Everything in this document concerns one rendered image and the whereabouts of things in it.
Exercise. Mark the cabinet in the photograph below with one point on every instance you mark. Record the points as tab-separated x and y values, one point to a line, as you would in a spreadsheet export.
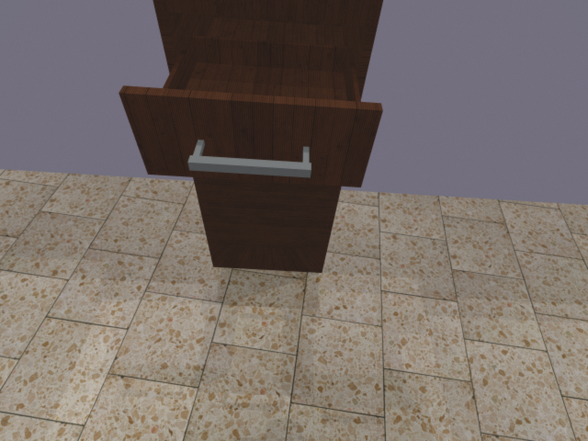
256	224

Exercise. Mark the handle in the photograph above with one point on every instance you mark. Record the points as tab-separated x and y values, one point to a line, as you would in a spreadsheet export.
197	162

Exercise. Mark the drawer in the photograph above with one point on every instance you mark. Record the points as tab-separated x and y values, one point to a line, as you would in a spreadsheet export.
257	99

